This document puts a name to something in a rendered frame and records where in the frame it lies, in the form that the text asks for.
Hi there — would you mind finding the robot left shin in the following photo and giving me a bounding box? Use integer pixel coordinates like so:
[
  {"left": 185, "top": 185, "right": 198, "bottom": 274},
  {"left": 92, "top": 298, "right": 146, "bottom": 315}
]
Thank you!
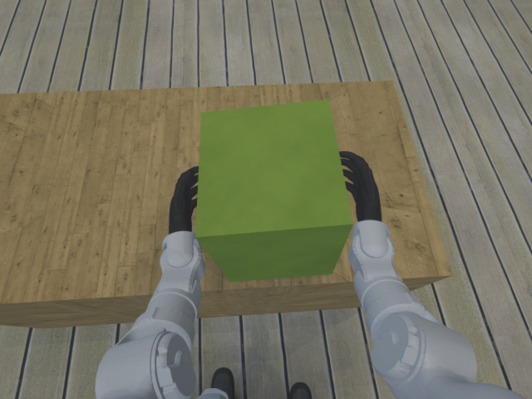
[{"left": 201, "top": 388, "right": 229, "bottom": 398}]

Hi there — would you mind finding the robot left hand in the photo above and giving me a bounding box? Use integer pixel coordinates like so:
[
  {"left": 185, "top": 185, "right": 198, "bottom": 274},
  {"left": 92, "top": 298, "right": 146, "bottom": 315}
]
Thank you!
[{"left": 169, "top": 166, "right": 199, "bottom": 234}]

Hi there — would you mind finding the robot left upper arm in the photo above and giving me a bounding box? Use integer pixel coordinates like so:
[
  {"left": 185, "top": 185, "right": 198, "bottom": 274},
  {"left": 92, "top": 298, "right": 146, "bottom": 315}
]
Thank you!
[{"left": 96, "top": 331, "right": 196, "bottom": 399}]

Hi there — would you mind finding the robot left foot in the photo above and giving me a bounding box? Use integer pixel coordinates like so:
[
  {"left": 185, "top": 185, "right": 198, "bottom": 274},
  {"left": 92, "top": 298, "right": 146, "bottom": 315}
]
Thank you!
[{"left": 211, "top": 367, "right": 234, "bottom": 399}]

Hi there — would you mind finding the right robot forearm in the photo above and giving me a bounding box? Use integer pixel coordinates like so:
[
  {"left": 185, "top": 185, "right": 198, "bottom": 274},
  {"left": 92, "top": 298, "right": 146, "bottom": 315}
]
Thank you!
[{"left": 348, "top": 219, "right": 477, "bottom": 379}]

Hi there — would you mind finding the robot right upper arm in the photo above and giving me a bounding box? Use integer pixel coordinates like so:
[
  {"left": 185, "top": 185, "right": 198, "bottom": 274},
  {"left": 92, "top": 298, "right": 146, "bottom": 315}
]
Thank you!
[{"left": 371, "top": 312, "right": 527, "bottom": 399}]

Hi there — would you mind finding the carton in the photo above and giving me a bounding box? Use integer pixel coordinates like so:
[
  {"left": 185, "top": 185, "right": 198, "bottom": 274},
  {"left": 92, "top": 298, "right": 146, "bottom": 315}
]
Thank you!
[{"left": 195, "top": 100, "right": 353, "bottom": 282}]

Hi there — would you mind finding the pedestal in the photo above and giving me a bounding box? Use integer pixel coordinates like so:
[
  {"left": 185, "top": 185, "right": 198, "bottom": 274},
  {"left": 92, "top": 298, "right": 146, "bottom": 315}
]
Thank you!
[{"left": 0, "top": 81, "right": 453, "bottom": 328}]

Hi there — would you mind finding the robot right hand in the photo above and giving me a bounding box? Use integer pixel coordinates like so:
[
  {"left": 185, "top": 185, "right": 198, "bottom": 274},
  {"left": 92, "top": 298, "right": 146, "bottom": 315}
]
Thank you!
[{"left": 339, "top": 151, "right": 382, "bottom": 222}]

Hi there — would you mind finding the left robot forearm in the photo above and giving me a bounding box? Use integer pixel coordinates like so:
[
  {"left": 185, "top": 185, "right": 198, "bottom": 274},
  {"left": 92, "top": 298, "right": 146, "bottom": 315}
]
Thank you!
[{"left": 95, "top": 231, "right": 205, "bottom": 399}]

